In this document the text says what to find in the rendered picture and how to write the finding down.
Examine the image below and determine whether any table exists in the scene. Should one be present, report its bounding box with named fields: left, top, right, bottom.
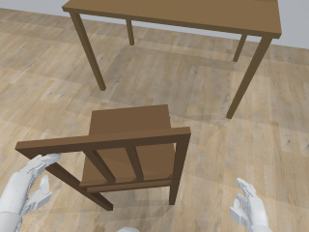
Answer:
left=62, top=0, right=282, bottom=119

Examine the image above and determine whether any robot left hand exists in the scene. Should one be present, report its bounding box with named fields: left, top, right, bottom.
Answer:
left=0, top=153, right=62, bottom=217

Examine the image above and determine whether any robot right hand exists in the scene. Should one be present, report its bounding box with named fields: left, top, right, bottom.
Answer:
left=230, top=178, right=269, bottom=230

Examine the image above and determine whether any robot left forearm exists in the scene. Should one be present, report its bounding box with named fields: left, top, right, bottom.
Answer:
left=0, top=212, right=23, bottom=232

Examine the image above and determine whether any chair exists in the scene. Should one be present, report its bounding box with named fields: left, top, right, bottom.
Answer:
left=14, top=104, right=191, bottom=212

